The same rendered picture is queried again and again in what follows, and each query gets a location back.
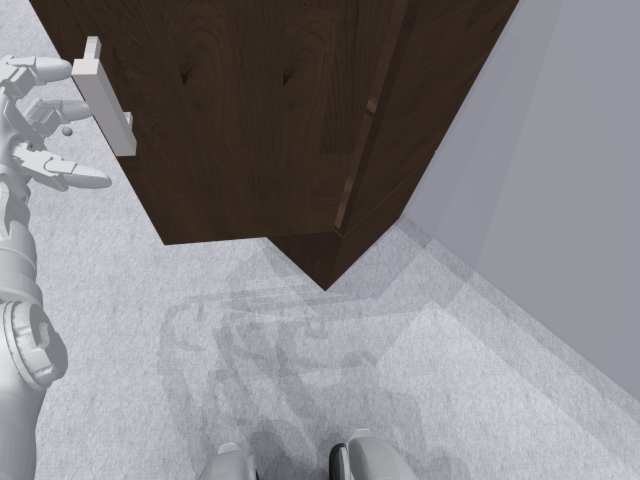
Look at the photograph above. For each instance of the robot left forearm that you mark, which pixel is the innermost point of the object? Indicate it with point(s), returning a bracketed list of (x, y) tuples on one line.
[(18, 257)]

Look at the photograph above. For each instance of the robot left shin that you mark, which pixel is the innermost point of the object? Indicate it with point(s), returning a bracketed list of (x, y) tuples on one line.
[(228, 447)]

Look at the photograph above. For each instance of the robot left hand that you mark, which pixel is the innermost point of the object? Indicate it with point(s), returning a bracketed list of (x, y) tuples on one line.
[(40, 120)]

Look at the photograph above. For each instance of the handle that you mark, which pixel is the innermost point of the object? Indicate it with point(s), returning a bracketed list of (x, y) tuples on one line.
[(96, 89)]

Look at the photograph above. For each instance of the robot right thigh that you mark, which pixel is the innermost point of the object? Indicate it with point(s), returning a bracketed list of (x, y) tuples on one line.
[(371, 458)]

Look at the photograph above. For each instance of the left robot upper arm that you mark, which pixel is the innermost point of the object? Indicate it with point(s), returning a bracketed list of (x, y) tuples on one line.
[(32, 356)]

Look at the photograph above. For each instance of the cupboard door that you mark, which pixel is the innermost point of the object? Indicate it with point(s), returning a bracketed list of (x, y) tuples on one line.
[(246, 113)]

